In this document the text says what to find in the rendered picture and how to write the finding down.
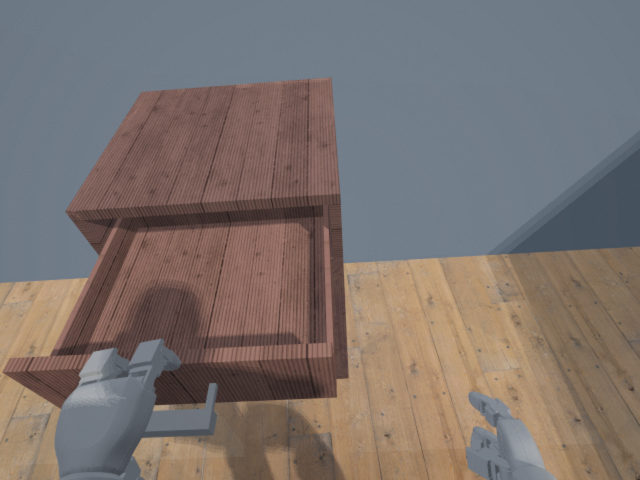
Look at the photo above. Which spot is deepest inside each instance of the handle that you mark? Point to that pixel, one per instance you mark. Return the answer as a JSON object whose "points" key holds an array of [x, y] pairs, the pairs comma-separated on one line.
{"points": [[188, 422]]}

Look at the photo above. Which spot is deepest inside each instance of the robot left hand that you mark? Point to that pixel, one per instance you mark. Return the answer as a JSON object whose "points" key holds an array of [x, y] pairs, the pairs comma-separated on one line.
{"points": [[103, 420]]}

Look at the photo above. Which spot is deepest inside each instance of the drawer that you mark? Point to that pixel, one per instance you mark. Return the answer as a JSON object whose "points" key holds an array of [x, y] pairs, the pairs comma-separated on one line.
{"points": [[243, 298]]}

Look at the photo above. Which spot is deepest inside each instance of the cabinet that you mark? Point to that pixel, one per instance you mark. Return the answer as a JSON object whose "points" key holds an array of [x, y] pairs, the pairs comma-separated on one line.
{"points": [[222, 148]]}

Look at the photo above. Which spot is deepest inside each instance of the robot right hand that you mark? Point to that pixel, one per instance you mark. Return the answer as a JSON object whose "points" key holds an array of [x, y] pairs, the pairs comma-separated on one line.
{"points": [[495, 457]]}

